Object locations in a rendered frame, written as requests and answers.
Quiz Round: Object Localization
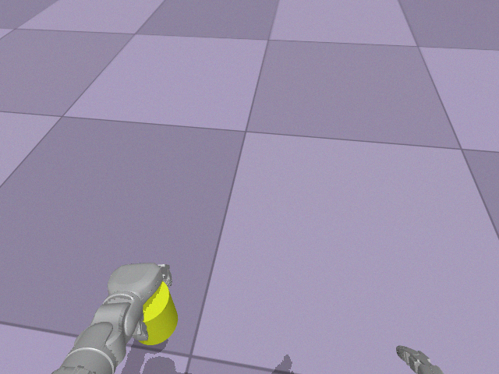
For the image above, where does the left robot hand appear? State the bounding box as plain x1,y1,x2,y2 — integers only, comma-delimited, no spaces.
108,263,172,340

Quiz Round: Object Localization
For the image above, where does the right robot hand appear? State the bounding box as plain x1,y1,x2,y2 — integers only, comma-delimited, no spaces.
396,345,444,374

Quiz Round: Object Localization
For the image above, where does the mug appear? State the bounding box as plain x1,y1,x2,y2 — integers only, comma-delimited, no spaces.
139,281,178,345

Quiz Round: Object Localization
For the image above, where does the left robot arm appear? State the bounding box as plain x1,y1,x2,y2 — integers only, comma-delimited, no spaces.
52,291,143,374

